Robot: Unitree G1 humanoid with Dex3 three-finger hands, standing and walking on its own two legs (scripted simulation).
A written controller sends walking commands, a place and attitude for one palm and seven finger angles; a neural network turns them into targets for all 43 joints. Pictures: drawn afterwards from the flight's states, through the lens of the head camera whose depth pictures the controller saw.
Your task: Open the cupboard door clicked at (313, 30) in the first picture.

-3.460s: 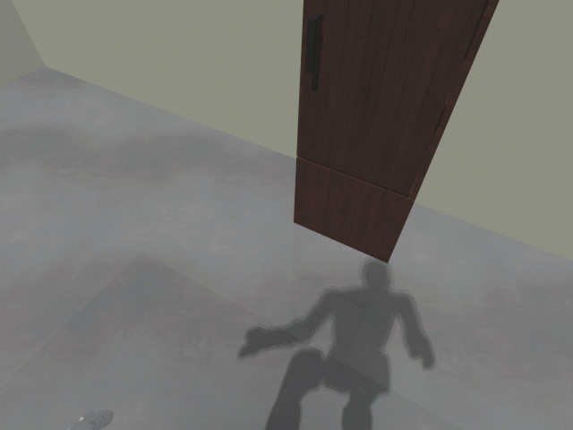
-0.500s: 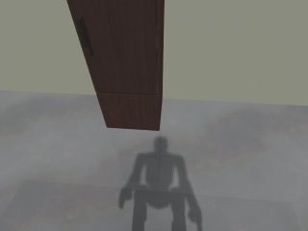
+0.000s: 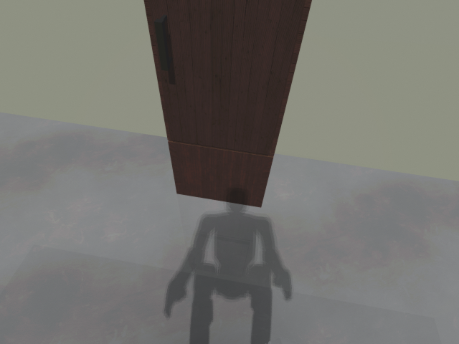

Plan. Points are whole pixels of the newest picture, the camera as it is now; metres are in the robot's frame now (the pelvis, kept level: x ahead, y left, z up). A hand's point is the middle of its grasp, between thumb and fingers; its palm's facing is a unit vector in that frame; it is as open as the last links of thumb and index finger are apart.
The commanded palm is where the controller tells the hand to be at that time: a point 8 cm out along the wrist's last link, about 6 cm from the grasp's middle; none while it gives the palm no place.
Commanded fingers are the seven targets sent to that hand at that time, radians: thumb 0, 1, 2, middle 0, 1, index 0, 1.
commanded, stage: take the last steps up to it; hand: left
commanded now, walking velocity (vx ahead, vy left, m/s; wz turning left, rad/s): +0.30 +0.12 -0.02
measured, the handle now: (164, 43) +0.87 +0.26 +0.09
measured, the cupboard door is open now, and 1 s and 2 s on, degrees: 0 0 0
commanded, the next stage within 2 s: come to a stop and stand still in 0.52 s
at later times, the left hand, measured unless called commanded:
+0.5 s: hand (123, 326) +0.17 +0.22 -0.15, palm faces +0.09 -0.97 -0.23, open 7.2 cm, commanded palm none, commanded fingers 0.00 0.90 0.90 -0.20 -0.30 -0.20 -0.30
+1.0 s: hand (110, 237) +0.36 +0.32 -0.17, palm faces +0.01 -0.98 -0.21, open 7.4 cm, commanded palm none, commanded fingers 0.00 0.90 0.90 -0.20 -0.30 -0.20 -0.30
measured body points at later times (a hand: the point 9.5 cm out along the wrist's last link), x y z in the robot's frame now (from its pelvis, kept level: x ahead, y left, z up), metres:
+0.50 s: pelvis +0.19 +0.03 +0.02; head +0.20 +0.02 +0.47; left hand +0.17 +0.27 -0.13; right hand +0.22 -0.20 -0.14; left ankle +0.24 +0.19 -0.67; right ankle +0.17 -0.08 -0.73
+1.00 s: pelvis +0.27 +0.11 +0.01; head +0.31 +0.14 +0.46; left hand +0.36 +0.37 -0.15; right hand +0.34 -0.13 -0.12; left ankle +0.32 +0.21 -0.73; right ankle +0.25 -0.03 -0.64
